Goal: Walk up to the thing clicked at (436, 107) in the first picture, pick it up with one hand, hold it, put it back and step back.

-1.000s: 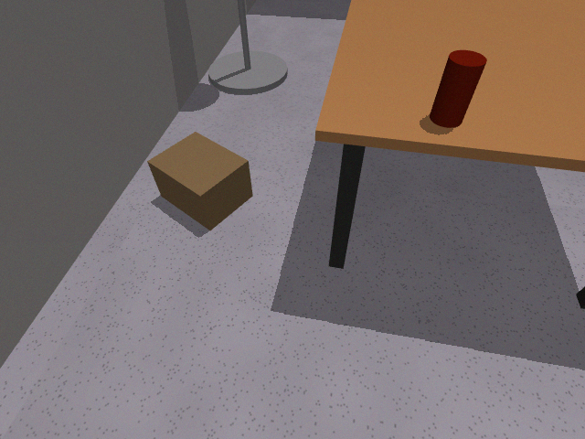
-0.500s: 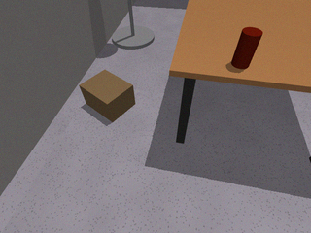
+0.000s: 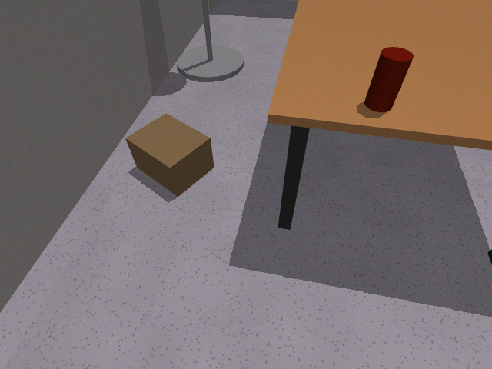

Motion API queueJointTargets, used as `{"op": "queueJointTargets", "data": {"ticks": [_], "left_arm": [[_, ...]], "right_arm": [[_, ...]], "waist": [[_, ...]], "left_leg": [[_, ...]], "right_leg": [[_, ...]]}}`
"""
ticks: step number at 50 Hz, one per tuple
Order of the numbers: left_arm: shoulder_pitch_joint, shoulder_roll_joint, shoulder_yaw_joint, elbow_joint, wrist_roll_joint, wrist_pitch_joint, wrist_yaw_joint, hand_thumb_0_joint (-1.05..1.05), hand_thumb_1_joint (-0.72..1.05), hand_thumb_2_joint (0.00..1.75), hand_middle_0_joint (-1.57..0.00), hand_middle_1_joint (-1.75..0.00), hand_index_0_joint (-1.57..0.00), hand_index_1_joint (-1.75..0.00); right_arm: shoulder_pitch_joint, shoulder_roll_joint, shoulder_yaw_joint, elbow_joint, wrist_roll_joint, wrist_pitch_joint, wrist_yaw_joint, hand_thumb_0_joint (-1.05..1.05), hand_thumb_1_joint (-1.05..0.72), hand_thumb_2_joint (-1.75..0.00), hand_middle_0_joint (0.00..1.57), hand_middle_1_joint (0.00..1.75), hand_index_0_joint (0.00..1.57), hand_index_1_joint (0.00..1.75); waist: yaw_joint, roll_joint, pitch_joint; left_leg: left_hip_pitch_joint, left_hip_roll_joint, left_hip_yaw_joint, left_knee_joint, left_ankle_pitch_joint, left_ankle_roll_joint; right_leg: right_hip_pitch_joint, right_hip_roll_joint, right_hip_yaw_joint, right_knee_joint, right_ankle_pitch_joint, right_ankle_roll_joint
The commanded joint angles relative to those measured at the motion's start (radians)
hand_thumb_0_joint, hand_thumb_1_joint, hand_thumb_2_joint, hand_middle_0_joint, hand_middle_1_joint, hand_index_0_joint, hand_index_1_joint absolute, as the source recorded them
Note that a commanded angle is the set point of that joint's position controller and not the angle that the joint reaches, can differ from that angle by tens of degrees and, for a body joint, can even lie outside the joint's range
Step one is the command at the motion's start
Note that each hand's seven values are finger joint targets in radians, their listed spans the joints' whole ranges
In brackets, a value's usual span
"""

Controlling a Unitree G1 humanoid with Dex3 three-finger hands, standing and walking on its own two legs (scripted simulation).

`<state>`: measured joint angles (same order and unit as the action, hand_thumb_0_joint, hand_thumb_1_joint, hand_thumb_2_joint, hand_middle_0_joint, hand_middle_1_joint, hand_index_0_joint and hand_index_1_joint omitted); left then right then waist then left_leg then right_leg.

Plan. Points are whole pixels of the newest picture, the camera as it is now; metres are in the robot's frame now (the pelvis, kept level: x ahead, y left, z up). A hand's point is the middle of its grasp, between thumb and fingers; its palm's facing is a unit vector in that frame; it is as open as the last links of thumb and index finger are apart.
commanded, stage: stand
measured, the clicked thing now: (387, 81) +0.83 -0.41 +0.02
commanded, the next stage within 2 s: walk up in 0.12 s
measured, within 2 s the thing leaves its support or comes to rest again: neither
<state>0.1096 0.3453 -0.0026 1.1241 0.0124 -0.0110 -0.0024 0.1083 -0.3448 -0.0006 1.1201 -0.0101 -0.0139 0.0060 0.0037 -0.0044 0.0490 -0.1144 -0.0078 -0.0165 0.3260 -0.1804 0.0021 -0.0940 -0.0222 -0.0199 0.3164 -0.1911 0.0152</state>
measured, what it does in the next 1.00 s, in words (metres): walks ahead, turning right: left foot, then right foot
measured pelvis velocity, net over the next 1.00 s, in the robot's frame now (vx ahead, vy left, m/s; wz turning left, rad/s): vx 0.24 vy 0.08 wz -0.32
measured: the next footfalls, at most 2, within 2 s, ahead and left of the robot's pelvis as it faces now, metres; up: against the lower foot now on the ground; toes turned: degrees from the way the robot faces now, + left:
left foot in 0.40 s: +0.15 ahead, +0.19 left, +0.00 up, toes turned -6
right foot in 0.80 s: +0.29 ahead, -0.05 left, +0.00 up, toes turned -17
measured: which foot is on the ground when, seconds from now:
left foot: down 0.00-0.18, up 0.20-0.38, down 0.40-0.84, up 0.86-1.00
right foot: down 0.00-0.42, up 0.44-0.78, down 0.80-1.00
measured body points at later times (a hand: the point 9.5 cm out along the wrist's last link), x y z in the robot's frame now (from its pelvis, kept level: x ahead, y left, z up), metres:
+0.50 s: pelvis +0.07 +0.08 -0.02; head +0.10 +0.09 +0.43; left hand +0.13 +0.42 -0.15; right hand +0.10 -0.26 -0.12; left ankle +0.11 +0.19 -0.75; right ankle +0.00 -0.08 -0.70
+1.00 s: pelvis +0.24 +0.08 -0.02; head +0.26 +0.04 +0.43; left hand +0.43 +0.34 -0.10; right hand +0.20 -0.23 -0.15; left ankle +0.25 +0.22 -0.67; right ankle +0.25 -0.04 -0.75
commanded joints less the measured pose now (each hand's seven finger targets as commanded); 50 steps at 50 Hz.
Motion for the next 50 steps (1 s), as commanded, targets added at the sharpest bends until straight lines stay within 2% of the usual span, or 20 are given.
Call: {"op": "queueJointTargets", "data": {"ticks": [1,5,6,9,12,17,19,20,21,23,25,28,35,38,40,41,43,44,47,50], "left_arm": [[-0.03,0.204,0.043,-0.063,0.0,-0.019,0.011,0.0,0.9,0.9,-0.2,-0.3,-0.2,-0.3],[-0.029,0.203,0.044,-0.063,-0.002,-0.019,0.01,0.0,0.9,0.9,-0.2,-0.3,-0.2,-0.3],[0.113,0.303,0.099,-0.116,0.006,-0.029,0.0,0.0,0.9,0.9,-0.2,-0.3,-0.2,-0.3],[0.138,0.366,0.14,-0.123,0.024,-0.042,0.001,0.0,0.9,0.9,-0.2,-0.3,-0.2,-0.3],[0.155,0.335,0.145,-0.176,0.016,-0.069,0.01,0.0,0.9,0.9,-0.2,-0.3,-0.2,-0.3],[0.13,0.334,0.148,-0.244,0.015,-0.064,0.004,0.0,0.9,0.9,-0.2,-0.3,-0.2,-0.3],[0.052,0.318,0.137,-0.282,0.013,-0.053,-0.001,0.0,0.9,0.9,-0.2,-0.3,-0.2,-0.3],[0.049,0.248,0.12,-0.298,0.017,-0.048,0.001,0.0,0.9,0.9,-0.2,-0.3,-0.2,-0.3],[0.104,0.147,0.089,-0.306,0.012,-0.047,0.008,0.0,0.9,0.9,-0.2,-0.3,-0.2,-0.3],[0.178,0.283,0.106,-0.289,0.003,-0.041,0.018,0.0,0.9,0.9,-0.2,-0.3,-0.2,-0.3],[0.23,0.309,0.108,-0.249,-0.008,-0.043,0.008,0.0,0.9,0.9,-0.2,-0.3,-0.2,-0.3],[0.258,0.277,0.11,-0.221,-0.009,-0.049,-0.019,0.0,0.9,0.9,-0.2,-0.3,-0.2,-0.3],[0.11,0.222,0.097,-0.327,0.0,-0.059,-0.04,0.0,0.9,0.9,-0.2,-0.3,-0.2,-0.3],[0.134,0.219,0.101,-0.328,0.0,-0.064,-0.031,0.0,0.9,0.9,-0.2,-0.3,-0.2,-0.3],[0.257,0.241,0.116,-0.302,0.0,-0.069,-0.018,0.0,0.9,0.9,-0.2,-0.3,-0.2,-0.3],[0.359,0.295,0.139,-0.289,0.0,-0.077,-0.006,0.0,0.9,0.9,-0.2,-0.3,-0.2,-0.3],[0.422,0.41,0.172,-0.311,-0.01,-0.079,0.013,0.0,0.9,0.9,-0.2,-0.3,-0.2,-0.3],[0.364,0.407,0.171,-0.335,-0.02,-0.077,0.018,0.0,0.9,0.9,-0.2,-0.3,-0.2,-0.3],[0.255,0.328,0.145,-0.379,-0.03,-0.082,0.026,0.0,0.9,0.9,-0.2,-0.3,-0.2,-0.3],[0.237,0.311,0.132,-0.389,-0.013,-0.09,0.019,0.0,0.9,0.9,-0.2,-0.3,-0.2,-0.3]], "right_arm": [[-0.036,-0.217,-0.039,-0.057,0.002,-0.019,-0.017,0.0,-0.9,-0.9,0.2,0.3,0.2,0.3],[-0.034,-0.215,-0.037,-0.056,0.001,-0.021,-0.017,0.0,-0.9,-0.9,0.2,0.3,0.2,0.3],[-0.034,-0.32,-0.108,-0.157,-0.031,-0.024,0.004,0.0,-0.9,-0.9,0.2,0.3,0.2,0.3],[-0.068,-0.245,-0.104,-0.203,-0.042,-0.008,0.035,0.0,-0.9,-0.9,0.2,0.3,0.2,0.3],[-0.048,-0.251,-0.112,-0.235,-0.042,-0.015,0.054,0.0,-0.9,-0.9,0.2,0.3,0.2,0.3],[0.018,-0.245,-0.128,-0.284,-0.038,-0.022,0.068,0.0,-0.9,-0.9,0.2,0.3,0.2,0.3],[0.156,-0.243,-0.148,-0.257,-0.036,-0.026,0.061,0.0,-0.9,-0.9,0.2,0.3,0.2,0.3],[0.305,-0.293,-0.174,-0.215,-0.042,-0.032,0.048,0.0,-0.9,-0.9,0.2,0.3,0.2,0.3],[0.385,-0.376,-0.193,-0.2,-0.053,-0.038,0.036,0.0,-0.9,-0.9,0.2,0.3,0.2,0.3],[0.179,-0.428,-0.197,-0.283,-0.034,-0.032,0.037,0.0,-0.9,-0.9,0.2,0.3,0.2,0.3],[0.07,-0.363,-0.171,-0.323,-0.025,-0.032,0.036,0.0,-0.9,-0.9,0.2,0.3,0.2,0.3],[0.134,-0.288,-0.14,-0.325,-0.013,-0.056,0.029,0.0,-0.9,-0.9,0.2,0.3,0.2,0.3],[0.226,-0.3,-0.138,-0.355,-0.011,-0.053,0.03,0.0,-0.9,-0.9,0.2,0.3,0.2,0.3],[0.208,-0.296,-0.137,-0.386,-0.012,-0.034,0.033,0.0,-0.9,-0.9,0.2,0.3,0.2,0.3],[0.182,-0.274,-0.127,-0.412,-0.003,-0.027,0.033,0.0,-0.9,-0.9,0.2,0.3,0.2,0.3],[0.208,-0.236,-0.11,-0.42,-0.002,-0.028,0.033,0.0,-0.9,-0.9,0.2,0.3,0.2,0.3],[0.253,-0.261,-0.104,-0.427,-0.008,-0.014,0.028,0.0,-0.9,-0.9,0.2,0.3,0.2,0.3],[0.248,-0.304,-0.115,-0.411,-0.014,-0.008,0.018,0.0,-0.9,-0.9,0.2,0.3,0.2,0.3],[0.246,-0.272,-0.111,-0.379,0.0,-0.002,0.024,0.0,-0.9,-0.9,0.2,0.3,0.2,0.3],[0.261,-0.242,-0.111,-0.384,-0.016,0.007,0.039,0.0,-0.9,-0.9,0.2,0.3,0.2,0.3]], "waist": [[-0.002,0.017,-0.06],[-0.001,0.024,-0.07],[0.005,0.063,-0.103],[0.039,-0.146,0.074],[0.032,-0.106,0.076],[-0.005,-0.171,-0.002],[-0.104,-0.137,-0.031],[-0.176,0.029,-0.085],[-0.191,0.346,-0.089],[-0.096,0.231,-0.039],[-0.025,0.188,0.061],[-0.03,0.158,0.07],[-0.069,0.125,0.059],[-0.054,0.094,0.022],[0.027,0.009,-0.047],[0.084,-0.099,-0.114],[0.1,-0.251,-0.172],[0.085,-0.192,-0.133],[0.017,-0.047,-0.011],[-0.015,-0.078,0.033]], "left_leg": [[-0.008,0.127,-0.096,-0.06,0.102,0.022],[-0.007,0.127,-0.095,-0.056,0.109,0.022],[0.029,0.066,-0.017,0.099,-0.325,0.053],[-0.364,0.013,0.006,0.437,-0.352,0.024],[-0.516,0.094,-0.092,0.5,-0.234,0.004],[-0.267,0.086,-0.044,0.335,-0.284,-0.003],[0.035,0.049,0.014,0.139,-0.115,0.004],[0.251,0.071,-0.047,0.09,-0.083,0.003],[0.315,0.251,-0.341,-0.056,-0.304,0.037],[0.044,0.425,-0.599,-0.19,-0.675,0.172],[-0.064,0.358,-0.441,-0.171,-0.58,0.196],[-0.023,0.242,-0.189,-0.112,-0.2,0.152],[0.013,0.251,-0.016,-0.006,0.267,0.185],[-0.031,0.241,-0.005,0.075,0.239,0.166],[-0.101,0.199,0.04,0.267,0.282,0.128],[-0.177,0.134,0.082,0.493,0.215,0.091],[-0.51,-0.015,0.011,0.837,-0.397,0.028],[-0.52,0.039,-0.044,0.891,-0.425,0.019],[-0.464,0.106,-0.074,0.876,-0.269,0.015],[-0.363,0.102,-0.008,0.754,-0.186,0.005]], "right_leg": [[0.003,-0.11,0.089,-0.055,0.087,-0.038],[0.011,-0.115,0.094,-0.046,0.101,-0.04],[-0.044,-0.088,0.177,0.0,-0.267,-0.09],[-0.059,-0.287,0.521,-0.181,-0.658,-0.209],[0.073,-0.306,0.554,-0.154,-0.463,-0.264],[-0.044,-0.199,0.342,-0.022,-0.162,-0.199],[-0.265,-0.112,0.215,0.156,-0.067,-0.137],[-0.43,-0.017,0.15,0.408,-0.152,-0.085],[-0.625,0.153,0.091,0.705,-0.398,-0.066],[-0.572,0.021,0.151,0.831,-0.335,-0.07],[-0.527,-0.036,0.131,0.827,-0.226,-0.058],[-0.487,-0.042,0.095,0.698,-0.119,-0.037],[-0.35,-0.022,-0.02,0.359,-0.066,-0.039],[-0.214,0.018,-0.055,0.289,-0.014,-0.056],[0.018,0.046,-0.059,0.197,0.042,-0.073],[0.174,0.01,0.041,0.144,0.018,-0.102],[0.318,-0.37,0.743,0.027,-0.054,-0.304],[0.244,-0.414,0.789,0.031,-0.069,-0.361],[0.029,-0.268,0.436,0.036,0.099,-0.262],[-0.164,-0.163,0.277,0.046,0.163,-0.231]]}}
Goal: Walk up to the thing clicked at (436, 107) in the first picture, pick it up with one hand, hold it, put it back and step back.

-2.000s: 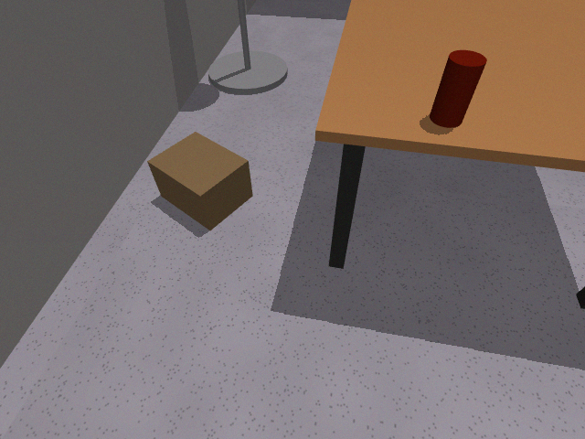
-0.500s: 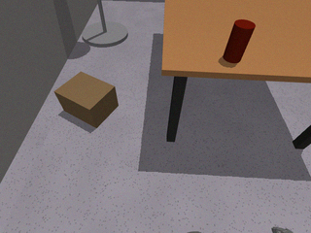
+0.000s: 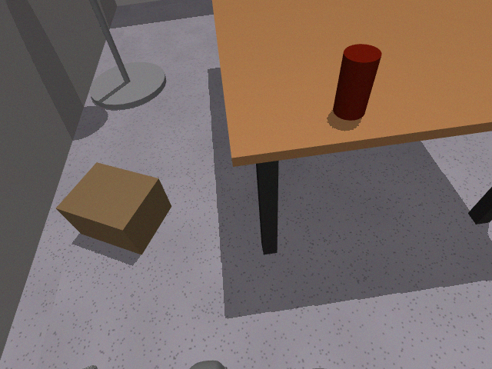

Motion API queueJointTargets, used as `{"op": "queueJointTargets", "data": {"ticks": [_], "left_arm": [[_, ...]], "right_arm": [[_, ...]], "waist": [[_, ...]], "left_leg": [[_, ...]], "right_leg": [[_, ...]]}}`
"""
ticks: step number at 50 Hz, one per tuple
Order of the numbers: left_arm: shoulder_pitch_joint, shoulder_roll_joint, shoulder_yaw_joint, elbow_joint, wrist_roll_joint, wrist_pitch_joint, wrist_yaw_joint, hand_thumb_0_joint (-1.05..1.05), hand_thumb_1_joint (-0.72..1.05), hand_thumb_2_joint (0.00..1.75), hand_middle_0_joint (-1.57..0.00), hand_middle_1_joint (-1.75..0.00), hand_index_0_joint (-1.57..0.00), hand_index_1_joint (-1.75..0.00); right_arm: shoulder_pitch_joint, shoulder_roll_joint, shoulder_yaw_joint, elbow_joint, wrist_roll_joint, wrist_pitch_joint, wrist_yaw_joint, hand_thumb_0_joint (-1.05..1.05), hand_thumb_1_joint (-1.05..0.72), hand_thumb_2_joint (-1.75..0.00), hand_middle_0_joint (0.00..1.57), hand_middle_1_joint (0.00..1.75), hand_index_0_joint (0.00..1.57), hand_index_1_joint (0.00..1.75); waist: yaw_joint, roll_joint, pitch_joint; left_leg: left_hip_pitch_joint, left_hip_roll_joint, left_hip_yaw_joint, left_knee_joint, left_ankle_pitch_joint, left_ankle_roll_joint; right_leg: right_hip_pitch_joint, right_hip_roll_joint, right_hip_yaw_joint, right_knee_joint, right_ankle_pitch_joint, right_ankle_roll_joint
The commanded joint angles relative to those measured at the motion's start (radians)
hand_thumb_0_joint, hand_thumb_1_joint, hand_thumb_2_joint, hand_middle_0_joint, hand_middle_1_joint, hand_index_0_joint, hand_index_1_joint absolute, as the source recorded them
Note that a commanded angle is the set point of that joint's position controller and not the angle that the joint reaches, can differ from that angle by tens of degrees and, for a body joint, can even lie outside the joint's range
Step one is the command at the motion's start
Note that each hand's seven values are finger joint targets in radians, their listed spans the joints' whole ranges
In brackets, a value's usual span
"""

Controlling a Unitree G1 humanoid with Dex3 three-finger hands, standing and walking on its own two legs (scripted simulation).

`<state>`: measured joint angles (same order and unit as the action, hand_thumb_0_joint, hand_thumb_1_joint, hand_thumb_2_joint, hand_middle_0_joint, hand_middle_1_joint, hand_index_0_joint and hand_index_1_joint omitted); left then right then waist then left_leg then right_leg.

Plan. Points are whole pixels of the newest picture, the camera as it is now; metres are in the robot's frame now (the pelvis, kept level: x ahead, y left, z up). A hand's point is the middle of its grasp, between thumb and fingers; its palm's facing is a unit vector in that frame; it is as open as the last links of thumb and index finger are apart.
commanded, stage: walk up
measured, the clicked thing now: (355, 84) +0.71 -0.27 +0.04
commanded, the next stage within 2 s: none
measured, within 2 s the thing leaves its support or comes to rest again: neither
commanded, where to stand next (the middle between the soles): +0.12 +0.03 m, yaw -8 degrees
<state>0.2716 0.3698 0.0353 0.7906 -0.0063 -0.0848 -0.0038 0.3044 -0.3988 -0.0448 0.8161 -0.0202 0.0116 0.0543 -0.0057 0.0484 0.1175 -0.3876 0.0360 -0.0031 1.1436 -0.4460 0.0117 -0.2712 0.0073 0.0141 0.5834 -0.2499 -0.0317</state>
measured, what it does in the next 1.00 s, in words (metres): steps on the spot: left foot, then right foot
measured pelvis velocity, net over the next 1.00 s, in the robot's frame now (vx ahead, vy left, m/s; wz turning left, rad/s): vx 0.04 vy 0.04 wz -0.18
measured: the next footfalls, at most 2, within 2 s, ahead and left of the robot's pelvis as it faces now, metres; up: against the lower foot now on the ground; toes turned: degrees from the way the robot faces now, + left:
left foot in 0.20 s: +0.18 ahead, +0.20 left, +0.00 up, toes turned -1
right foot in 0.60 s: +0.07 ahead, -0.09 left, +0.00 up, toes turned -10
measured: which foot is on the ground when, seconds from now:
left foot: up 0.00-0.18, down 0.20-0.62, up 0.64-0.84, down 0.86-1.00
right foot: down 0.00-0.22, up 0.24-0.58, down 0.60-1.00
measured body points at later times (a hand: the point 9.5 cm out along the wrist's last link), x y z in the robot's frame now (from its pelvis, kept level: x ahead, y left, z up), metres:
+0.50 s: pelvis +0.05 +0.07 -0.02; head +0.11 +0.09 +0.43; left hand +0.17 +0.38 -0.15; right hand +0.10 -0.27 -0.10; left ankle +0.14 +0.20 -0.73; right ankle +0.02 -0.08 -0.69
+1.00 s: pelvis +0.04 +0.04 -0.01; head +0.07 +0.04 +0.44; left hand +0.20 +0.32 -0.13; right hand +0.05 -0.27 -0.13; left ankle +0.07 +0.16 -0.73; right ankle +0.03 -0.08 -0.73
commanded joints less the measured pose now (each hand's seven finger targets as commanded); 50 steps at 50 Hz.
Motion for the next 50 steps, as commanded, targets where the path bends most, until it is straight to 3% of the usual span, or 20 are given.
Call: {"op": "queueJointTargets", "data": {"ticks": [1,6,9,10,11,13,17,25,29,30,31,32,33,36,40,43,45,46,47,50], "left_arm": [[0.055,0.285,0.091,-0.067,0.016,-0.016,0.018,0.0,0.9,0.9,-0.2,-0.3,-0.2,-0.3],[0.02,0.273,0.069,-0.087,0.027,0.018,0.018,0.0,0.9,0.9,-0.2,-0.3,-0.2,-0.3],[-0.05,0.234,0.056,-0.119,0.012,0.056,0.022,0.0,0.9,0.9,-0.2,-0.3,-0.2,-0.3],[0.008,0.184,0.042,-0.112,0.005,0.067,0.024,0.0,0.9,0.9,-0.2,-0.3,-0.2,-0.3],[0.073,0.167,0.036,-0.1,0.002,0.081,0.028,0.0,0.9,0.9,-0.2,-0.3,-0.2,-0.3],[0.11,0.246,0.051,-0.042,0.007,0.103,0.041,0.0,0.9,0.9,-0.2,-0.3,-0.2,-0.3],[0.095,0.262,0.082,-0.011,0.009,0.109,0.015,0.0,0.9,0.9,-0.2,-0.3,-0.2,-0.3],[0.028,0.234,0.085,-0.02,0.031,0.109,-0.011,0.0,0.9,0.9,-0.2,-0.3,-0.2,-0.3],[0.133,0.211,0.101,0.041,0.038,0.094,-0.013,0.0,0.9,0.9,-0.2,-0.3,-0.2,-0.3],[0.153,0.238,0.116,0.046,0.044,0.088,-0.008,0.0,0.9,0.9,-0.2,-0.3,-0.2,-0.3],[0.133,0.314,0.133,0.022,0.057,0.082,-0.004,0.0,0.9,0.9,-0.2,-0.3,-0.2,-0.3],[0.034,0.377,0.132,-0.029,0.061,0.076,-0.002,0.0,0.9,0.9,-0.2,-0.3,-0.2,-0.3],[-0.037,0.399,0.129,-0.045,0.057,0.078,-0.002,0.0,0.9,0.9,-0.2,-0.3,-0.2,-0.3],[-0.09,0.273,0.097,-0.033,0.045,0.065,0.008,0.0,0.9,0.9,-0.2,-0.3,-0.2,-0.3],[-0.044,0.276,0.09,-0.014,0.043,0.052,0.009,0.0,0.9,0.9,-0.2,-0.3,-0.2,-0.3],[-0.094,0.251,0.077,-0.01,0.013,0.057,0.008,0.0,0.9,0.9,-0.2,-0.3,-0.2,-0.3],[-0.08,0.155,0.046,-0.027,-0.006,0.057,0.011,0.0,0.9,0.9,-0.2,-0.3,-0.2,-0.3],[-0.089,0.199,0.056,0.01,-0.003,0.065,0.021,0.0,0.9,0.9,-0.2,-0.3,-0.2,-0.3],[-0.062,0.212,0.056,0.039,0.007,0.06,0.025,0.0,0.9,0.9,-0.2,-0.3,-0.2,-0.3],[-0.075,0.235,0.063,0.065,0.014,0.036,0.01,0.0,0.9,0.9,-0.2,-0.3,-0.2,-0.3]], "right_arm": [[0.059,-0.177,-0.064,-0.075,-0.002,-0.02,-0.008,0.0,-0.9,-0.9,0.2,0.3,0.2,0.3],[0.009,-0.162,-0.075,-0.059,0.013,-0.047,-0.036,0.0,-0.9,-0.9,0.2,0.3,0.2,0.3],[0.108,-0.199,-0.095,-0.019,0.004,-0.06,-0.058,0.0,-0.9,-0.9,0.2,0.3,0.2,0.3],[0.106,-0.256,-0.105,-0.021,-0.007,-0.067,-0.064,0.0,-0.9,-0.9,0.2,0.3,0.2,0.3],[0.073,-0.321,-0.114,-0.049,-0.01,-0.071,-0.067,0.0,-0.9,-0.9,0.2,0.3,0.2,0.3],[-0.073,-0.343,-0.114,-0.076,0.008,-0.066,-0.069,0.0,-0.9,-0.9,0.2,0.3,0.2,0.3],[-0.07,-0.307,-0.1,-0.072,0.005,-0.07,-0.084,0.0,-0.9,-0.9,0.2,0.3,0.2,0.3],[-0.03,-0.318,-0.103,-0.089,-0.003,-0.061,-0.088,0.0,-0.9,-0.9,0.2,0.3,0.2,0.3],[-0.117,-0.29,-0.083,-0.111,0.0,-0.038,-0.078,0.0,-0.9,-0.9,0.2,0.3,0.2,0.3],[-0.102,-0.248,-0.067,-0.109,0.003,-0.031,-0.078,0.0,-0.9,-0.9,0.2,0.3,0.2,0.3],[-0.096,-0.181,-0.047,-0.121,0.014,-0.026,-0.081,0.0,-0.9,-0.9,0.2,0.3,0.2,0.3],[-0.14,-0.18,-0.045,-0.116,0.023,-0.021,-0.097,0.0,-0.9,-0.9,0.2,0.3,0.2,0.3],[-0.15,-0.245,-0.068,-0.09,0.015,-0.024,-0.109,0.0,-0.9,-0.9,0.2,0.3,0.2,0.3],[-0.062,-0.222,-0.055,-0.013,0.031,-0.042,-0.093,0.0,-0.9,-0.9,0.2,0.3,0.2,0.3],[-0.067,-0.196,-0.03,0.01,0.023,-0.058,-0.083,0.0,-0.9,-0.9,0.2,0.3,0.2,0.3],[0.009,-0.181,-0.031,0.058,0.011,-0.085,-0.084,0.0,-0.9,-0.9,0.2,0.3,0.2,0.3],[-0.008,-0.271,-0.049,0.051,-0.007,-0.1,-0.088,0.0,-0.9,-0.9,0.2,0.3,0.2,0.3],[-0.062,-0.311,-0.05,0.046,0.009,-0.096,-0.082,0.0,-0.9,-0.9,0.2,0.3,0.2,0.3],[-0.116,-0.306,-0.05,0.041,0.011,-0.093,-0.078,0.0,-0.9,-0.9,0.2,0.3,0.2,0.3],[-0.149,-0.205,-0.012,0.04,0.02,-0.082,-0.072,0.0,-0.9,-0.9,0.2,0.3,0.2,0.3]], "waist": [[-0.006,-0.163,-0.026],[0.016,-0.254,-0.089],[-0.062,-0.161,-0.131],[-0.054,0.033,-0.141],[-0.018,0.156,-0.147],[0.009,0.141,-0.12],[0.013,0.198,-0.088],[-0.016,0.162,-0.17],[0.057,0.111,-0.169],[0.071,0.019,-0.164],[0.074,-0.235,-0.103],[0.063,-0.256,-0.062],[0.055,-0.242,-0.043],[0.0,-0.19,-0.058],[0.031,-0.244,-0.105],[-0.014,-0.194,-0.178],[0.006,0.047,-0.224],[0.011,0.081,-0.191],[0.045,0.094,-0.156],[0.043,0.017,-0.179]], "left_leg": [[-0.065,0.056,0.002,-0.158,0.085,-0.012],[0.137,0.011,0.055,-0.393,0.239,-0.038],[0.313,-0.001,0.027,-0.552,0.415,-0.001],[0.311,0.125,-0.138,-0.671,0.38,0.032],[0.247,0.363,-0.442,-0.785,0.301,0.122],[0.121,0.426,-0.512,-0.811,0.147,0.243],[0.118,0.272,-0.235,-0.736,0.296,0.171],[0.195,0.324,-0.184,-0.637,0.403,0.238],[-0.016,0.239,-0.073,-0.487,0.32,0.155],[-0.08,0.196,-0.029,-0.372,0.245,0.114],[-0.253,0.077,0.061,-0.168,0.068,0.043],[-0.26,-0.012,-0.003,-0.097,-0.161,0.013],[-0.149,0.027,-0.069,-0.04,-0.177,0.014],[-0.128,0.008,-0.051,-0.115,-0.058,0.021],[-0.036,0.0,0.016,-0.342,-0.049,0.007],[0.179,-0.016,0.006,-0.639,0.23,0.022],[0.349,0.218,-0.36,-0.717,0.522,0.127],[0.26,0.314,-0.44,-0.681,0.553,0.248],[0.17,0.332,-0.427,-0.666,0.559,0.268],[0.099,0.086,-0.101,-0.551,0.502,0.066]], "right_leg": [[-0.021,-0.174,0.199,-0.216,0.241,-0.185],[-0.127,-0.145,0.128,-0.065,0.447,-0.166],[-0.235,-0.083,0.138,0.133,0.14,-0.07],[-0.277,0.009,0.105,0.28,-0.042,-0.034],[-0.296,0.093,0.091,0.452,-0.322,-0.001],[-0.238,0.027,0.157,0.615,-0.331,-0.003],[-0.261,0.01,0.141,0.63,-0.235,0.002],[-0.19,-0.025,0.011,0.349,-0.306,0.025],[0.079,0.032,-0.073,0.035,-0.099,-0.002],[0.132,0.017,-0.008,-0.034,-0.11,-0.013],[0.11,-0.168,0.347,-0.178,-0.147,-0.083],[-0.039,-0.325,0.583,-0.255,-0.188,-0.202],[-0.16,-0.365,0.598,-0.245,-0.15,-0.26],[-0.032,-0.209,0.29,-0.089,0.15,-0.181],[0.022,-0.201,0.262,-0.051,0.255,-0.177],[0.006,-0.181,0.175,0.114,0.419,-0.121],[-0.186,-0.052,0.064,0.271,0.139,-0.014],[-0.149,-0.023,0.018,0.243,-0.24,0.005],[-0.071,-0.054,0.041,0.178,-0.24,-0.006],[0.095,-0.095,0.123,-0.031,0.184,-0.046]]}}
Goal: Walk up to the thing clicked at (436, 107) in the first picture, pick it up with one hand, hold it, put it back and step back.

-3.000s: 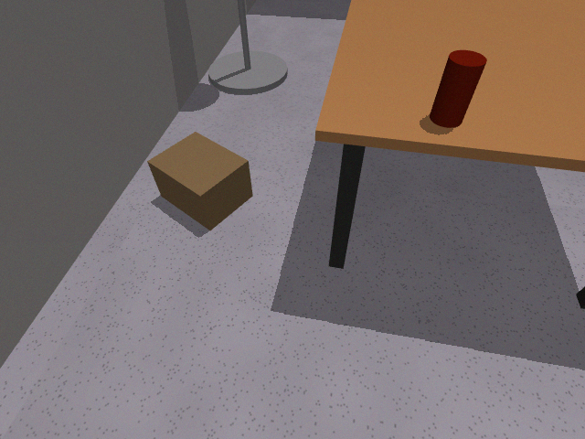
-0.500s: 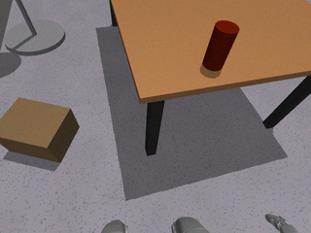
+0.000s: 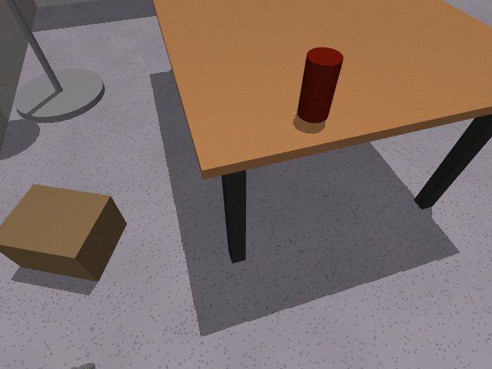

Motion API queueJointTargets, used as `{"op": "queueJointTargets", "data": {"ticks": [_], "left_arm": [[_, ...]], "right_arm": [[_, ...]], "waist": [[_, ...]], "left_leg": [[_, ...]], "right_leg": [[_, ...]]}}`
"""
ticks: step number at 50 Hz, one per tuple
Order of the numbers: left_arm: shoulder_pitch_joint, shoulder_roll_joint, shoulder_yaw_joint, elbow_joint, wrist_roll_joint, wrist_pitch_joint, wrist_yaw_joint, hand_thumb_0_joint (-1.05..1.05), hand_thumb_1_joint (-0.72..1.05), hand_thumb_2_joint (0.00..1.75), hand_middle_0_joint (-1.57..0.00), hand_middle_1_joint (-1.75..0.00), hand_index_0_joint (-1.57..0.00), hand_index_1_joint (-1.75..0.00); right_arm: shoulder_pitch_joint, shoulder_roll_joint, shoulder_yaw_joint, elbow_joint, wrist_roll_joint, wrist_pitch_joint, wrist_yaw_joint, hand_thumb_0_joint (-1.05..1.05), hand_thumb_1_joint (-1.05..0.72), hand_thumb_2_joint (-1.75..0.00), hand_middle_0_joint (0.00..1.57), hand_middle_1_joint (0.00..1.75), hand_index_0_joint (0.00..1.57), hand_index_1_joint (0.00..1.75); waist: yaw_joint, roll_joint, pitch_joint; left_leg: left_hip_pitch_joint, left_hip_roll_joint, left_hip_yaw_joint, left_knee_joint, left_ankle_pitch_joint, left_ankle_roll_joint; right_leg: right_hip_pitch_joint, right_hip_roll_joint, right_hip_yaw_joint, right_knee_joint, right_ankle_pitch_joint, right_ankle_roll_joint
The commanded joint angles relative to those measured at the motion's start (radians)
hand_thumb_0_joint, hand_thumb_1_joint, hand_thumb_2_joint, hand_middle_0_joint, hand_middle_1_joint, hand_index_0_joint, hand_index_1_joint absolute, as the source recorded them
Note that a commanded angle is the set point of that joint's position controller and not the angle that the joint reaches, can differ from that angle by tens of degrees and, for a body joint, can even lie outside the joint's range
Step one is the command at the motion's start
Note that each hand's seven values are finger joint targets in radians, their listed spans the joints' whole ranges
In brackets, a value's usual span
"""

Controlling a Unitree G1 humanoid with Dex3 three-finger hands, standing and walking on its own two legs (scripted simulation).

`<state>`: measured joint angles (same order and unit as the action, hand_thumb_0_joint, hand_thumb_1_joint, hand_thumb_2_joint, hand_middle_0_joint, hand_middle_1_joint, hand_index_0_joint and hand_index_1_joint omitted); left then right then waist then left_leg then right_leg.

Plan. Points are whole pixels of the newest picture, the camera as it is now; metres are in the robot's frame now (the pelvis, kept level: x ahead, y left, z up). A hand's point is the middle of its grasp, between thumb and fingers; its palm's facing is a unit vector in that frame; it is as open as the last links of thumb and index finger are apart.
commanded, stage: walk up
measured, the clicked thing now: (318, 87) +0.71 -0.18 +0.05
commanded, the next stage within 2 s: stand in 1.06 s
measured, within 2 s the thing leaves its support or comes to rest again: neither
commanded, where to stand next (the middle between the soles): +0.08 +0.01 m, yaw +3 degrees
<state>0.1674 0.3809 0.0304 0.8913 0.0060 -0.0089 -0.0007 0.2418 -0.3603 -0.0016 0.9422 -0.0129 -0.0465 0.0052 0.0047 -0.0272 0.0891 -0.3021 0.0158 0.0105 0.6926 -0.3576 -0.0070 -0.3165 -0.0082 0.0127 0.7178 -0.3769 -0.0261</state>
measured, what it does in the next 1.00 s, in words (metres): stands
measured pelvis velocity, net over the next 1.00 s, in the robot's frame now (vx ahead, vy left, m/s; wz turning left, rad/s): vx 0.01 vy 0.01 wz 0.04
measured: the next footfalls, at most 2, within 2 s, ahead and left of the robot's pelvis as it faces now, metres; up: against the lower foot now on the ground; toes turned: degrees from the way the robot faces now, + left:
none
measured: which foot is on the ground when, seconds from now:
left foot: down 0.00-1.00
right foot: down 0.00-1.00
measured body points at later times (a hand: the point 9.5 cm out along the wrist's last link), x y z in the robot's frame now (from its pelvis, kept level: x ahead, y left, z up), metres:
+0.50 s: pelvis +0.00 +0.00 +0.02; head +0.01 -0.01 +0.47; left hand +0.09 +0.31 -0.10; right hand +0.09 -0.30 -0.11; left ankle +0.01 +0.13 -0.72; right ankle +0.01 -0.12 -0.72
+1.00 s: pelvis +0.01 +0.01 +0.03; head +0.02 +0.02 +0.48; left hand +0.08 +0.32 -0.11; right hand +0.11 -0.28 -0.10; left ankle +0.01 +0.13 -0.72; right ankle +0.01 -0.12 -0.72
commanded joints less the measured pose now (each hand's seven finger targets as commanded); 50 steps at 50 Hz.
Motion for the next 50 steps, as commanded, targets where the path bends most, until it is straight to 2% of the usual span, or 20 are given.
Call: {"op": "queueJointTargets", "data": {"ticks": [1,2,3,4,5,6,7,8,11,13,15,20,22,26,28,32,35,46,50], "left_arm": [[0.008,0.24,0.068,-0.031,0.001,-0.041,0.007,0.0,0.9,0.9,-0.2,-0.3,-0.2,-0.3],[-0.018,0.248,0.064,-0.028,0.0,-0.042,0.007,0.0,0.9,0.9,-0.2,-0.3,-0.2,-0.3],[-0.057,0.251,0.059,-0.027,0.0,-0.039,0.005,0.0,0.9,0.9,-0.2,-0.3,-0.2,-0.3],[-0.076,0.232,0.053,-0.023,-0.001,-0.033,0.002,0.0,0.9,0.9,-0.2,-0.3,-0.2,-0.3],[-0.081,0.209,0.045,-0.016,-0.001,-0.03,0.0,0.0,0.9,0.9,-0.2,-0.3,-0.2,-0.3],[-0.088,0.202,0.041,-0.003,0.001,-0.029,-0.001,0.0,0.9,0.9,-0.2,-0.3,-0.2,-0.3],[-0.083,0.196,0.041,0.016,0.004,-0.031,-0.002,0.0,0.9,0.9,-0.2,-0.3,-0.2,-0.3],[-0.086,0.201,0.042,0.028,0.006,-0.034,-0.002,0.0,0.9,0.9,-0.2,-0.3,-0.2,-0.3],[-0.121,0.208,0.04,0.049,0.007,-0.039,-0.002,0.0,0.9,0.9,-0.2,-0.3,-0.2,-0.3],[-0.141,0.205,0.037,0.061,0.004,-0.04,-0.002,0.0,0.9,0.9,-0.2,-0.3,-0.2,-0.3],[-0.153,0.195,0.036,0.076,0.001,-0.038,-0.001,0.0,0.9,0.9,-0.2,-0.3,-0.2,-0.3],[-0.15,0.187,0.034,0.116,-0.003,-0.036,-0.002,0.0,0.9,0.9,-0.2,-0.3,-0.2,-0.3],[-0.166,0.188,0.034,0.124,-0.002,-0.033,-0.002,0.0,0.9,0.9,-0.2,-0.3,-0.2,-0.3],[-0.157,0.183,0.032,0.149,-0.004,-0.029,-0.002,0.0,0.9,0.9,-0.2,-0.3,-0.2,-0.3],[-0.171,0.182,0.03,0.153,-0.002,-0.027,-0.002,0.0,0.9,0.9,-0.2,-0.3,-0.2,-0.3],[-0.163,0.177,0.03,0.171,-0.002,-0.024,-0.002,0.0,0.9,0.9,-0.2,-0.3,-0.2,-0.3],[-0.159,0.175,0.03,0.179,-0.001,-0.026,-0.001,0.0,0.9,0.9,-0.2,-0.3,-0.2,-0.3],[-0.157,0.171,0.027,0.192,0.004,-0.024,0.002,0.0,0.9,0.9,-0.2,-0.3,-0.2,-0.3],[-0.152,0.166,0.027,0.194,0.003,-0.022,0.002,0.0,0.9,0.9,-0.2,-0.3,-0.2,-0.3]], "right_arm": [[-0.071,-0.23,-0.054,-0.073,0.017,-0.019,-0.023,0.0,-0.9,-0.9,0.2,0.3,0.2,0.3],[-0.053,-0.214,-0.048,-0.054,0.018,-0.013,-0.021,0.0,-0.9,-0.9,0.2,0.3,0.2,0.3],[-0.029,-0.213,-0.051,-0.032,0.014,-0.008,-0.018,0.0,-0.9,-0.9,0.2,0.3,0.2,0.3],[-0.037,-0.222,-0.053,-0.018,0.008,-0.006,-0.016,0.0,-0.9,-0.9,0.2,0.3,0.2,0.3],[-0.074,-0.233,-0.055,-0.022,0.006,-0.006,-0.012,0.0,-0.9,-0.9,0.2,0.3,0.2,0.3],[-0.095,-0.237,-0.055,-0.022,0.007,-0.008,-0.01,0.0,-0.9,-0.9,0.2,0.3,0.2,0.3],[-0.111,-0.232,-0.05,-0.019,0.009,-0.008,-0.006,0.0,-0.9,-0.9,0.2,0.3,0.2,0.3],[-0.116,-0.225,-0.046,-0.013,0.01,-0.007,-0.004,0.0,-0.9,-0.9,0.2,0.3,0.2,0.3],[-0.105,-0.214,-0.039,0.015,0.009,-0.006,-0.004,0.0,-0.9,-0.9,0.2,0.3,0.2,0.3],[-0.099,-0.215,-0.038,0.036,0.01,-0.005,-0.004,0.0,-0.9,-0.9,0.2,0.3,0.2,0.3],[-0.115,-0.218,-0.039,0.05,0.008,-0.004,-0.005,0.0,-0.9,-0.9,0.2,0.3,0.2,0.3],[-0.141,-0.218,-0.031,0.073,0.007,-0.005,-0.007,0.0,-0.9,-0.9,0.2,0.3,0.2,0.3],[-0.139,-0.221,-0.033,0.085,0.005,-0.005,-0.01,0.0,-0.9,-0.9,0.2,0.3,0.2,0.3],[-0.16,-0.213,-0.032,0.097,0.006,-0.002,-0.011,0.0,-0.9,-0.9,0.2,0.3,0.2,0.3],[-0.161,-0.214,-0.033,0.104,0.004,0.0,-0.011,0.0,-0.9,-0.9,0.2,0.3,0.2,0.3],[-0.173,-0.211,-0.034,0.115,0.002,-0.001,-0.013,0.0,-0.9,-0.9,0.2,0.3,0.2,0.3],[-0.174,-0.21,-0.036,0.118,0.004,-0.001,-0.013,0.0,-0.9,-0.9,0.2,0.3,0.2,0.3],[-0.182,-0.205,-0.045,0.126,0.002,0.003,-0.016,0.0,-0.9,-0.9,0.2,0.3,0.2,0.3],[-0.191,-0.2,-0.043,0.124,0.002,0.002,-0.015,0.0,-0.9,-0.9,0.2,0.3,0.2,0.3]], "waist": [[0.021,0.073,-0.135],[0.004,0.07,-0.126],[-0.017,0.055,-0.119],[-0.016,0.066,-0.09],[-0.008,0.081,-0.068],[-0.001,0.067,-0.06],[0.009,0.052,-0.06],[0.008,0.024,-0.057],[-0.007,-0.02,-0.074],[-0.014,-0.027,-0.092],[-0.012,-0.017,-0.092],[0.001,0.006,-0.128],[-0.006,0.006,-0.139],[0.003,0.013,-0.127],[-0.002,0.023,-0.114],[0.002,0.044,-0.109],[0.0,0.044,-0.13],[-0.006,0.043,-0.139],[0.0,0.051,-0.134]], "left_leg": [[-0.02,0.063,-0.081,-0.082,0.35,0.051],[-0.02,0.048,-0.079,-0.096,0.231,0.04],[0.043,0.046,-0.081,-0.137,0.124,0.047],[0.078,0.054,-0.106,-0.189,0.067,0.057],[0.075,0.074,-0.132,-0.23,0.033,0.07],[0.046,0.094,-0.155,-0.252,0.023,0.076],[0.019,0.105,-0.157,-0.253,0.039,0.077],[0.011,0.096,-0.143,-0.254,0.049,0.074],[0.054,0.061,-0.097,-0.241,0.116,0.051],[0.095,0.061,-0.089,-0.254,0.148,0.044],[0.107,0.069,-0.095,-0.276,0.174,0.042],[0.135,0.086,-0.101,-0.31,0.269,0.041],[0.135,0.092,-0.102,-0.321,0.277,0.04],[0.142,0.094,-0.107,-0.338,0.294,0.039],[0.129,0.095,-0.11,-0.355,0.251,0.038],[0.12,0.101,-0.122,-0.379,0.251,0.038],[0.138,0.105,-0.118,-0.375,0.3,0.037],[0.152,0.104,-0.119,-0.386,0.334,0.037],[0.156,0.103,-0.12,-0.393,0.35,0.034]], "right_leg": [[0.156,-0.12,0.171,-0.188,0.357,-0.079],[0.122,-0.17,0.22,-0.223,0.264,-0.103],[0.046,-0.183,0.224,-0.227,0.171,-0.111],[-0.017,-0.157,0.2,-0.24,0.09,-0.087],[-0.028,-0.113,0.148,-0.249,0.042,-0.058],[-0.001,-0.081,0.111,-0.253,0.031,-0.044],[0.041,-0.073,0.101,-0.264,0.031,-0.043],[0.058,-0.081,0.117,-0.29,0.035,-0.044],[0.076,-0.119,0.153,-0.341,0.076,-0.046],[0.085,-0.13,0.157,-0.363,0.106,-0.043],[0.094,-0.121,0.135,-0.382,0.107,-0.034],[0.166,-0.111,0.095,-0.382,0.223,-0.018],[0.19,-0.113,0.087,-0.379,0.246,-0.017],[0.197,-0.106,0.072,-0.401,0.256,-0.008],[0.2,-0.109,0.073,-0.413,0.227,-0.007],[0.21,-0.103,0.058,-0.411,0.226,-0.002],[0.235,-0.106,0.052,-0.412,0.265,-0.001],[0.255,-0.11,0.038,-0.417,0.297,0.007],[0.253,-0.112,0.035,-0.414,0.31,0.012]]}}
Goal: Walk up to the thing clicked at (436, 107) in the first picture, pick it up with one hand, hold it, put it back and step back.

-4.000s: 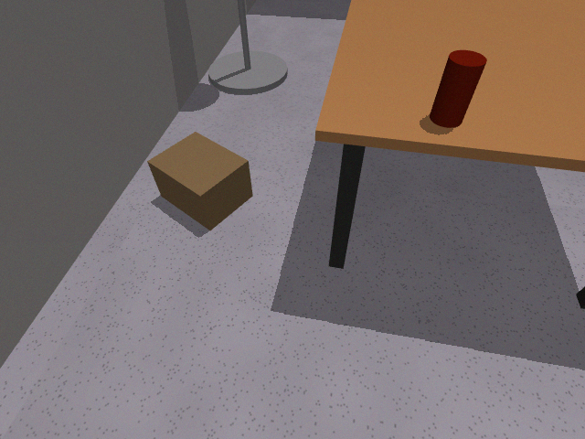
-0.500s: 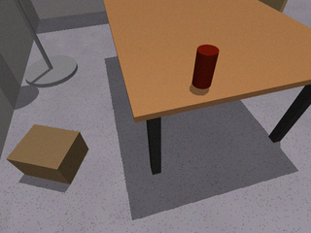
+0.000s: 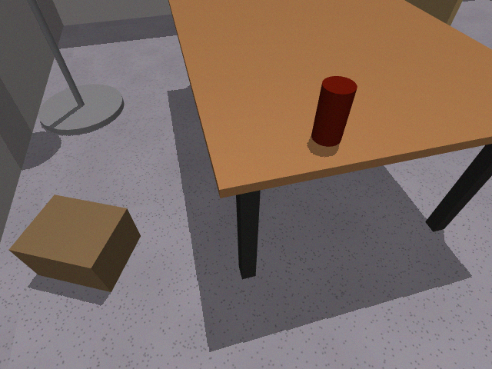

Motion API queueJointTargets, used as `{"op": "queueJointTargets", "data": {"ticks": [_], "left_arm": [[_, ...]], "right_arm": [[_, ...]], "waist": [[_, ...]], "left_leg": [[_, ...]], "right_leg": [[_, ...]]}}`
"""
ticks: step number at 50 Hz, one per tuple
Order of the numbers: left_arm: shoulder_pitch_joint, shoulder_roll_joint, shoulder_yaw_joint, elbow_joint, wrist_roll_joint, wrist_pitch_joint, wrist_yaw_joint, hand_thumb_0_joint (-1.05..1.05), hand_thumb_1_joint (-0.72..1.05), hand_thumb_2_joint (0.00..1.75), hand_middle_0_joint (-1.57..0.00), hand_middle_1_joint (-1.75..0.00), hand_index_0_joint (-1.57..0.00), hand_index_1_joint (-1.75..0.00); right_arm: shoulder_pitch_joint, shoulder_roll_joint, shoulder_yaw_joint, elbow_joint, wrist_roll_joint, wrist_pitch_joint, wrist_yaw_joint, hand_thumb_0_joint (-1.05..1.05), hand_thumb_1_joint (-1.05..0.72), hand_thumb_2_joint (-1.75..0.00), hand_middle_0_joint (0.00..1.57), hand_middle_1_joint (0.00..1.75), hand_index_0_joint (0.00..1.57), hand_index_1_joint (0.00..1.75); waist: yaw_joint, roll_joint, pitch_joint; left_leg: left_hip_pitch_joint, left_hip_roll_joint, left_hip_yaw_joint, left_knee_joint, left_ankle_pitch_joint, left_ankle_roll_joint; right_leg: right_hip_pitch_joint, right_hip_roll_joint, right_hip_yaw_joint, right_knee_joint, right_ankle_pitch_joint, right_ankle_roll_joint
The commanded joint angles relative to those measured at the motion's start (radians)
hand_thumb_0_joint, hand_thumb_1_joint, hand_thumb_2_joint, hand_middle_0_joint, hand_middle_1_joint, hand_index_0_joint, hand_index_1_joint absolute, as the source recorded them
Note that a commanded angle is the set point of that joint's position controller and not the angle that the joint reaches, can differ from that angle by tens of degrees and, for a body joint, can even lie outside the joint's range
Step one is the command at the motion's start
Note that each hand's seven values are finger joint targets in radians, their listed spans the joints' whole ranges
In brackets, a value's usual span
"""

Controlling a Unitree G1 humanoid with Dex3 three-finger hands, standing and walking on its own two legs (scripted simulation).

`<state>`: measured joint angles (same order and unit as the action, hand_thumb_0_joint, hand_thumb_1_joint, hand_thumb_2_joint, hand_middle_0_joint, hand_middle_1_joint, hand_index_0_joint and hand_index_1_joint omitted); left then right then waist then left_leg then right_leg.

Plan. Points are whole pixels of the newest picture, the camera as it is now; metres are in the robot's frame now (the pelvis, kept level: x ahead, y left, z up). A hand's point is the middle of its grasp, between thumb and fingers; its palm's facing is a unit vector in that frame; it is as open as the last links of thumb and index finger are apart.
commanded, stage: walk up
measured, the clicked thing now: (332, 112) +0.69 -0.22 +0.02
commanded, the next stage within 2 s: stand in 0.06 s
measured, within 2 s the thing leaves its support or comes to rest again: neither
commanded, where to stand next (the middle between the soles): +0.06 -0.01 m, yaw +0 degrees
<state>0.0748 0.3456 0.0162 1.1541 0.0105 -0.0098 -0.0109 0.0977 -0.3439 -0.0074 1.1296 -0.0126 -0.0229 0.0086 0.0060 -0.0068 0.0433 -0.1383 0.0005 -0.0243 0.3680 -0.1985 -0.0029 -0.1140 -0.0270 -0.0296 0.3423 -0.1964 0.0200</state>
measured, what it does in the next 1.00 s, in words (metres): stands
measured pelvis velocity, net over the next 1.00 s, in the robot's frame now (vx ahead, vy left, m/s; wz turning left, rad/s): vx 0.00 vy -0.01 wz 0.00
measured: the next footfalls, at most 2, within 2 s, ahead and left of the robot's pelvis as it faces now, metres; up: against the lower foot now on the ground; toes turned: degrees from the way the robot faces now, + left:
none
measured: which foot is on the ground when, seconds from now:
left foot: down 0.00-1.00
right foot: down 0.00-1.00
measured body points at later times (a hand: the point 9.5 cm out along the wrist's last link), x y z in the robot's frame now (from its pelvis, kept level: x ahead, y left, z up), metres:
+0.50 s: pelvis +0.00 +0.00 +0.00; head +0.01 +0.00 +0.45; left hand +0.07 +0.30 -0.13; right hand +0.08 -0.30 -0.13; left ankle +0.00 +0.12 -0.75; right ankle -0.01 -0.13 -0.75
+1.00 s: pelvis +0.00 -0.01 +0.00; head +0.01 -0.01 +0.45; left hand +0.07 +0.29 -0.13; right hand +0.07 -0.31 -0.13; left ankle +0.00 +0.12 -0.75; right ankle -0.01 -0.13 -0.75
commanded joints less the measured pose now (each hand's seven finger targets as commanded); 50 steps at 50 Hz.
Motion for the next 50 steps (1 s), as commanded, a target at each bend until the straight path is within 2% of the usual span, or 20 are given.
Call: {"op": "queueJointTargets", "data": {"ticks": [1,2,3,7,12,15,19,26,34,38,44,48,49,50], "left_arm": [[-0.056,0.203,0.041,-0.067,-0.001,-0.021,0.013,0.0,0.9,0.9,-0.2,-0.3,-0.2,-0.3],[-0.056,0.203,0.041,-0.068,0.0,-0.02,0.013,0.0,0.9,0.9,-0.2,-0.3,-0.2,-0.3],[-0.057,0.2,0.034,-0.065,-0.004,-0.022,0.016,0.0,0.9,0.9,-0.2,-0.3,-0.2,-0.3],[-0.035,0.202,0.034,-0.061,-0.006,-0.024,0.018,0.0,0.9,0.9,-0.2,-0.3,-0.2,-0.3],[-0.035,0.203,0.029,-0.059,-0.005,-0.025,0.018,0.0,0.9,0.9,-0.2,-0.3,-0.2,-0.3],[-0.04,0.207,0.028,-0.056,-0.002,-0.021,0.018,0.0,0.9,0.9,-0.2,-0.3,-0.2,-0.3],[-0.033,0.211,0.026,-0.06,-0.003,-0.026,0.018,0.0,0.9,0.9,-0.2,-0.3,-0.2,-0.3],[-0.026,0.212,0.025,-0.061,-0.004,-0.025,0.017,0.0,0.9,0.9,-0.2,-0.3,-0.2,-0.3],[-0.012,0.212,0.023,-0.061,-0.003,-0.023,0.018,0.0,0.9,0.9,-0.2,-0.3,-0.2,-0.3],[-0.016,0.216,0.023,-0.067,-0.003,-0.024,0.018,0.0,0.9,0.9,-0.2,-0.3,-0.2,-0.3],[-0.009,0.219,0.023,-0.066,-0.005,-0.026,0.019,0.0,0.9,0.9,-0.2,-0.3,-0.2,-0.3],[-0.015,0.221,0.025,-0.068,-0.004,-0.023,0.019,0.0,0.9,0.9,-0.2,-0.3,-0.2,-0.3],[-0.003,0.214,0.023,-0.068,-0.004,-0.023,0.018,0.0,0.9,0.9,-0.2,-0.3,-0.2,-0.3],[-0.01,0.217,0.023,-0.068,-0.003,-0.023,0.018,0.0,0.9,0.9,-0.2,-0.3,-0.2,-0.3]], "right_arm": [[-0.049,-0.22,-0.04,-0.063,0.002,-0.021,-0.019,0.0,-0.9,-0.9,0.2,0.3,0.2,0.3],[-0.049,-0.22,-0.039,-0.064,0.002,-0.02,-0.019,0.0,-0.9,-0.9,0.2,0.3,0.2,0.3],[-0.06,-0.22,-0.035,-0.066,0.0,-0.02,-0.021,0.0,-0.9,-0.9,0.2,0.3,0.2,0.3],[-0.051,-0.225,-0.037,-0.058,0.003,-0.02,-0.023,0.0,-0.9,-0.9,0.2,0.3,0.2,0.3],[-0.062,-0.219,-0.035,-0.056,0.006,-0.015,-0.018,0.0,-0.9,-0.9,0.2,0.3,0.2,0.3],[-0.066,-0.217,-0.034,-0.053,0.006,-0.012,-0.017,0.0,-0.9,-0.9,0.2,0.3,0.2,0.3],[-0.057,-0.221,-0.032,-0.049,0.004,-0.013,-0.014,0.0,-0.9,-0.9,0.2,0.3,0.2,0.3],[-0.051,-0.216,-0.027,-0.042,0.004,-0.011,-0.012,0.0,-0.9,-0.9,0.2,0.3,0.2,0.3],[-0.05,-0.224,-0.029,-0.042,0.005,-0.01,-0.013,0.0,-0.9,-0.9,0.2,0.3,0.2,0.3],[-0.035,-0.223,-0.026,-0.042,0.004,-0.012,-0.014,0.0,-0.9,-0.9,0.2,0.3,0.2,0.3],[-0.029,-0.217,-0.023,-0.042,0.006,-0.009,-0.014,0.0,-0.9,-0.9,0.2,0.3,0.2,0.3],[-0.026,-0.219,-0.024,-0.041,0.004,-0.01,-0.016,0.0,-0.9,-0.9,0.2,0.3,0.2,0.3],[-0.034,-0.225,-0.024,-0.043,0.003,-0.01,-0.016,0.0,-0.9,-0.9,0.2,0.3,0.2,0.3],[-0.022,-0.22,-0.024,-0.043,0.004,-0.01,-0.016,0.0,-0.9,-0.9,0.2,0.3,0.2,0.3]], "waist": [[-0.002,0.029,-0.094],[-0.002,0.024,-0.091],[-0.003,0.034,-0.067],[0.0,0.027,-0.105],[-0.004,0.015,-0.101],[-0.008,0.011,-0.076],[-0.006,-0.003,-0.086],[-0.008,0.009,-0.061],[-0.003,0.007,-0.07],[-0.007,0.012,-0.095],[-0.009,0.007,-0.072],[-0.009,0.008,-0.072],[-0.002,0.017,-0.072],[-0.008,0.013,-0.078]], "left_leg": [[0.001,0.121,-0.085,-0.066,0.197,0.032],[-0.003,0.12,-0.085,-0.064,0.197,0.033],[-0.006,0.13,-0.09,-0.079,0.246,0.026],[0.046,0.134,-0.085,-0.07,0.313,0.024],[0.043,0.131,-0.087,-0.09,0.233,0.02],[0.033,0.123,-0.086,-0.106,0.145,0.018],[0.032,0.127,-0.084,-0.102,0.189,0.022],[0.018,0.116,-0.084,-0.113,0.127,0.015],[0.017,0.122,-0.09,-0.106,0.136,0.016],[0.029,0.127,-0.084,-0.093,0.196,0.02],[0.024,0.123,-0.085,-0.099,0.15,0.018],[0.024,0.124,-0.085,-0.1,0.169,0.016],[0.032,0.127,-0.084,-0.094,0.177,0.018],[0.02,0.127,-0.083,-0.101,0.173,0.017]], "right_leg": [[0.049,-0.093,0.076,-0.04,0.129,-0.034],[0.051,-0.093,0.074,-0.042,0.132,-0.032],[0.041,-0.107,0.093,-0.044,0.186,-0.033],[0.059,-0.11,0.086,-0.043,0.238,-0.031],[0.056,-0.108,0.088,-0.061,0.178,-0.031],[0.027,-0.107,0.092,-0.073,0.113,-0.032],[0.046,-0.113,0.094,-0.069,0.152,-0.032],[0.02,-0.11,0.096,-0.08,0.102,-0.033],[0.02,-0.108,0.093,-0.076,0.091,-0.035],[0.046,-0.116,0.097,-0.066,0.158,-0.038],[0.025,-0.111,0.096,-0.081,0.118,-0.033],[0.033,-0.113,0.097,-0.071,0.134,-0.037],[0.029,-0.113,0.098,-0.076,0.139,-0.037],[0.041,-0.113,0.096,-0.074,0.141,-0.037]]}}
